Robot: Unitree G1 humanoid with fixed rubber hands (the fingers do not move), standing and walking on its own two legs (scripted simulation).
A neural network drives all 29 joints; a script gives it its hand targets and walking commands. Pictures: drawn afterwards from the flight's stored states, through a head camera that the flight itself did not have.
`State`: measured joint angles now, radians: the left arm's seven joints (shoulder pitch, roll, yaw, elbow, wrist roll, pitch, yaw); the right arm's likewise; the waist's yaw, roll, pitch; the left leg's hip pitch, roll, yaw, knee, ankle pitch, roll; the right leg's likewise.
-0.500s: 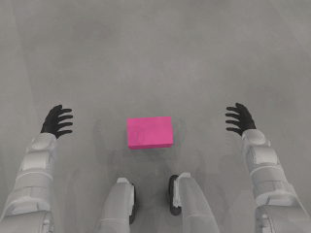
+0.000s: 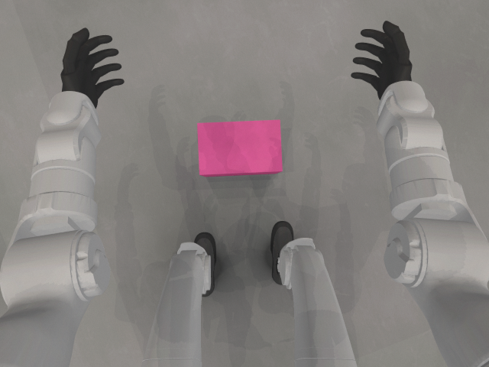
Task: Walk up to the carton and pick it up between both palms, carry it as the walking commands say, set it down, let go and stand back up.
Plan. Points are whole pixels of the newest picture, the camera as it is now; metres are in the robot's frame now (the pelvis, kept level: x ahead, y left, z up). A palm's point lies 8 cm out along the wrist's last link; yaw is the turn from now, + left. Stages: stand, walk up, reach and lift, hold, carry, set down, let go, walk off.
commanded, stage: reach and lift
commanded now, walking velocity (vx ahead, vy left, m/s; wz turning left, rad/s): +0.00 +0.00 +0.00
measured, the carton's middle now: (239, 150) +0.46 +0.01 -0.58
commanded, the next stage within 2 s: none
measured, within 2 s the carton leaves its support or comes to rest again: neither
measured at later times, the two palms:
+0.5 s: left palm (120, 108) +0.49 +0.22 -0.20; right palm (356, 104) +0.50 -0.20 -0.21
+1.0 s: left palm (149, 128) +0.49 +0.22 -0.35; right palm (325, 124) +0.50 -0.19 -0.36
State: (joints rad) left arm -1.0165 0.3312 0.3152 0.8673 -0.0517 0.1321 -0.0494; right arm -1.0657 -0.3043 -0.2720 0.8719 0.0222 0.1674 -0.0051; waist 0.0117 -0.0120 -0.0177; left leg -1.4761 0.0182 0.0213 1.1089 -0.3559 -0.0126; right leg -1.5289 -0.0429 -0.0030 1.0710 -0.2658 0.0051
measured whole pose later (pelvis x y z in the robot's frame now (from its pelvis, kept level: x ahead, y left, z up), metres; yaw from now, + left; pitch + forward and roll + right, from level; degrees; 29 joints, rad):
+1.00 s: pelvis -0.04 +0.00 -0.21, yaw +1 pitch +45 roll +1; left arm -1.28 0.36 0.20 1.02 -0.17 0.08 0.08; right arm -1.30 -0.37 -0.17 1.05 0.15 0.08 -0.11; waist 0.02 0.00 0.10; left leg -2.17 0.01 0.00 1.94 -0.56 -0.01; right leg -2.23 -0.05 0.02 1.88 -0.44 0.01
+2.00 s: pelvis -0.05 +0.00 -0.30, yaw +1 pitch +36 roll +1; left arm -1.45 0.40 -0.01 1.21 -0.31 -0.01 0.09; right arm -1.54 -0.43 0.01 1.33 0.33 -0.03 -0.10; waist 0.01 0.00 0.43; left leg -2.28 0.00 -0.01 2.24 -0.59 -0.02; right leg -2.35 -0.04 0.03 2.17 -0.45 0.01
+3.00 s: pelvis -0.04 +0.00 -0.31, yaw +1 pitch +36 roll +1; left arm -1.50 0.33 0.06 1.22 -0.21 0.06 0.07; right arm -1.57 -0.36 -0.03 1.33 0.23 0.03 -0.08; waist 0.01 -0.01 0.41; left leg -2.29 0.00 -0.01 2.28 -0.61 -0.02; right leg -2.36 -0.04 0.04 2.21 -0.48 0.01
